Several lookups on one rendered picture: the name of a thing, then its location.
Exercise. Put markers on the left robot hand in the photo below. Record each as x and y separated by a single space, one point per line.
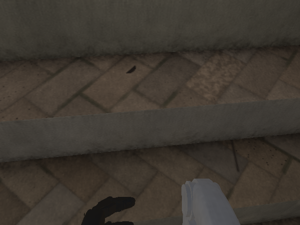
107 207

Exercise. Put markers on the robot right thigh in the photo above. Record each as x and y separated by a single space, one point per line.
204 201

